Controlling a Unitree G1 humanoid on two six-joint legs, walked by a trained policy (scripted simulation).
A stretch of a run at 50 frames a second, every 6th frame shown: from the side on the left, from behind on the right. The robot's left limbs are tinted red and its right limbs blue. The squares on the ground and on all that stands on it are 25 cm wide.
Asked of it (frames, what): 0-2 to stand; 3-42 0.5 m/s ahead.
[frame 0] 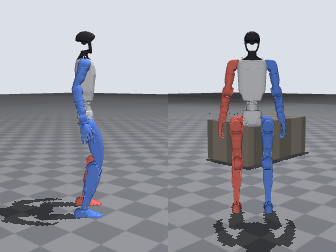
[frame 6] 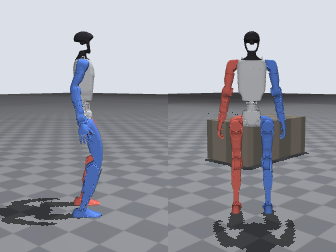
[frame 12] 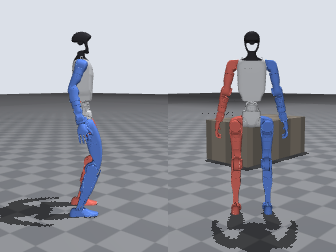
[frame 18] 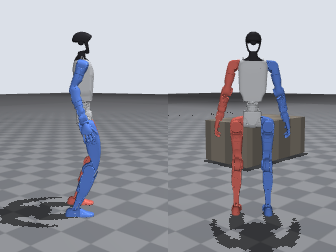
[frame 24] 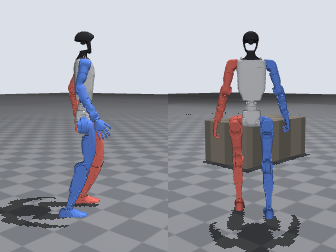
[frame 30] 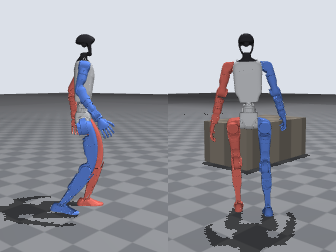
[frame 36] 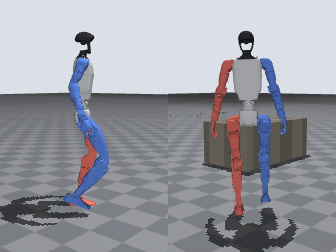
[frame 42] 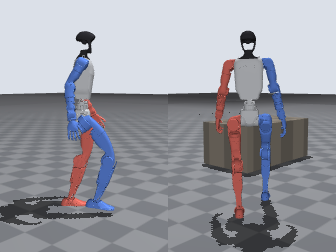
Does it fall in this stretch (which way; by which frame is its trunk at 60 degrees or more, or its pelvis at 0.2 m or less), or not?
no
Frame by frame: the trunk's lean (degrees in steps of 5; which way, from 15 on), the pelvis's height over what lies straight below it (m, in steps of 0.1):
0: 0, 0.8
6: 0, 0.8
12: 5, 0.8
18: 5, 0.8
24: 0, 0.8
30: 5, 0.8
36: 5, 0.8
42: 5, 0.8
